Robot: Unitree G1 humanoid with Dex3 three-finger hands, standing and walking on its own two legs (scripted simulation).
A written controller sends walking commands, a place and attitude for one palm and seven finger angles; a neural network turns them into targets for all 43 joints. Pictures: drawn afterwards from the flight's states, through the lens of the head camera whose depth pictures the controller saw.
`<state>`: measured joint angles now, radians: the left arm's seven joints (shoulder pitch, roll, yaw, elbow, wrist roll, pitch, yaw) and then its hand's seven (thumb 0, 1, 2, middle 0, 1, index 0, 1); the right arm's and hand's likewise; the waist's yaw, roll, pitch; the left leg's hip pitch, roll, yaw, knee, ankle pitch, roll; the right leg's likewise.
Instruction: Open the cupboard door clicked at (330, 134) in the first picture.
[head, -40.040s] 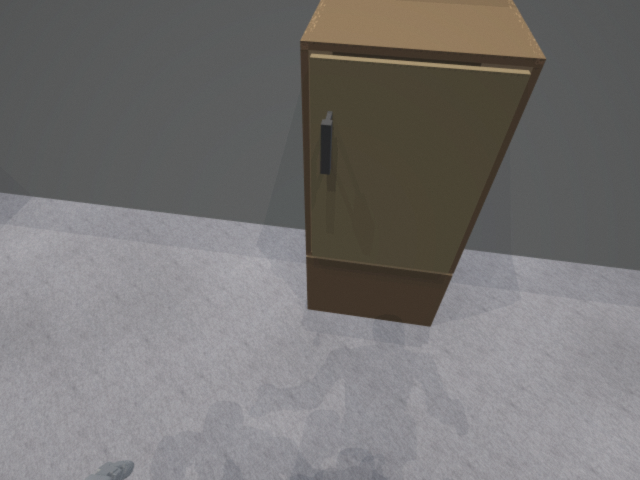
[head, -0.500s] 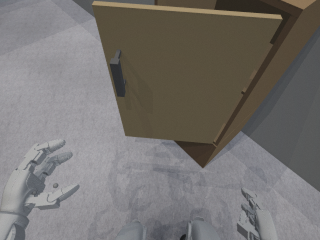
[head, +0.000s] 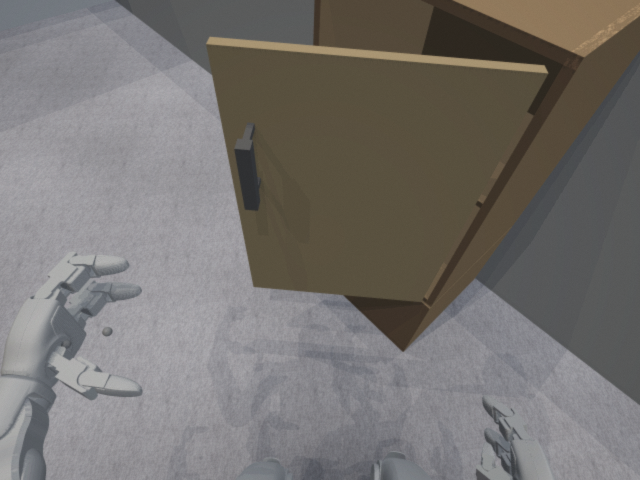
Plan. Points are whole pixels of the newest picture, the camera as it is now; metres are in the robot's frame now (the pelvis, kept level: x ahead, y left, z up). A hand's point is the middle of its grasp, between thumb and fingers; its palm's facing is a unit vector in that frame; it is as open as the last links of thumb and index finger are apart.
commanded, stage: raise the hand with hooked fingers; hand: left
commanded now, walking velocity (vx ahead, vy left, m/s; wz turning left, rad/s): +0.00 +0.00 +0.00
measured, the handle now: (251, 167) +0.53 +0.15 +0.06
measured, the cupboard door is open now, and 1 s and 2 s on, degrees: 43 43 43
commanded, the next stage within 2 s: move the hooked fingers beside the handle in 0.80 s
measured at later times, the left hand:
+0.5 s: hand (121, 284) +0.31 +0.25 +0.08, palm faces +0.01 -1.00 -0.02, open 14.0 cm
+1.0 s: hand (119, 290) +0.30 +0.25 +0.08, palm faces +0.02 -1.00 -0.02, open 14.0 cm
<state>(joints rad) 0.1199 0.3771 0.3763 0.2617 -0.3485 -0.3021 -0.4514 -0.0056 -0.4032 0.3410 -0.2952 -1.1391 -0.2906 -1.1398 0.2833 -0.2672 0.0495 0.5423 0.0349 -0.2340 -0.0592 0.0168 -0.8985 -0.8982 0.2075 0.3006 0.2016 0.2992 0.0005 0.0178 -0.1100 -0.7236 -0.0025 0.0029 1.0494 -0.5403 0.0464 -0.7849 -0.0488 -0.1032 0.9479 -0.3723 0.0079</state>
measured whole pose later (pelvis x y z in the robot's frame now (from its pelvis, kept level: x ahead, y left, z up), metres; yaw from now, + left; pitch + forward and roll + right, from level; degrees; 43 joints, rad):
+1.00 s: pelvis +0.01 -0.02 +0.01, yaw +0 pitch +11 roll -2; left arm -0.05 0.40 0.43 0.47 -0.36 -0.32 -0.52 -0.01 -0.50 0.30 -0.30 -1.20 -0.30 -1.20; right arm 0.29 -0.28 0.04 0.57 0.04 -0.19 -0.08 0.02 -0.90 -0.90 0.21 0.30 0.20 0.30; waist -0.01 0.02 -0.10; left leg -0.65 0.01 0.00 0.95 -0.50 0.02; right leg -0.72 -0.03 -0.10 0.87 -0.35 -0.01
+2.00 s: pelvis +0.01 -0.02 +0.01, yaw -1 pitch +16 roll -2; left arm -0.51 0.46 0.43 0.90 -0.23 -0.38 -0.42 -0.01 -0.50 0.30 -0.30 -1.20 -0.30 -1.20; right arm 0.32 -0.27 0.04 0.60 0.03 -0.06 -0.06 0.01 -0.90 -0.90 0.21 0.30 0.20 0.30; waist -0.07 0.00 -0.10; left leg -0.76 0.02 0.02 0.98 -0.51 0.03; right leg -0.84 -0.02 -0.08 0.90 -0.34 -0.01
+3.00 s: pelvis +0.01 +0.00 +0.00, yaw -2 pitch +20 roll -3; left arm -0.73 0.50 0.41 1.07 -0.17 -0.41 -0.39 -0.01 -0.50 0.30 -0.30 -1.20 -0.30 -1.20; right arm 0.35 -0.27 0.04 0.60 0.01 0.05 -0.03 0.01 -0.90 -0.90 0.21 0.30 0.20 0.30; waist -0.11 0.01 -0.11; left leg -0.86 0.02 0.02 1.05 -0.54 0.04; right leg -0.93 -0.02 -0.08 0.93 -0.35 0.00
